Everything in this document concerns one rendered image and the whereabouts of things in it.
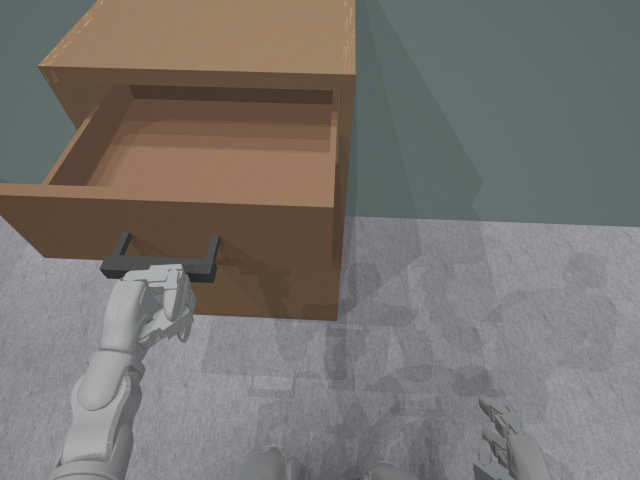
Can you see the robot left forearm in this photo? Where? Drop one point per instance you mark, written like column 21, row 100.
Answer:
column 102, row 403

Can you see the robot shin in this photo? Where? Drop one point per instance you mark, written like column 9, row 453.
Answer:
column 383, row 463
column 271, row 449

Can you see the robot left shin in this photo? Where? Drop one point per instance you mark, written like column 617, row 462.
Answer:
column 271, row 449

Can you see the cabinet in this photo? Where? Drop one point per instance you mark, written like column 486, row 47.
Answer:
column 271, row 44

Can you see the robot left hand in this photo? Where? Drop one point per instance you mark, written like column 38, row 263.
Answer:
column 131, row 305

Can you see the robot right hand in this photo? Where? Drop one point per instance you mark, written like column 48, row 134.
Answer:
column 519, row 457

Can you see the drawer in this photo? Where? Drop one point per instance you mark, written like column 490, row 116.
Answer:
column 174, row 165

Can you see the handle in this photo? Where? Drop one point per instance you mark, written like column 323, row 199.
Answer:
column 115, row 266

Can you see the robot right shin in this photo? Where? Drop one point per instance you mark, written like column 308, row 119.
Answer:
column 383, row 463

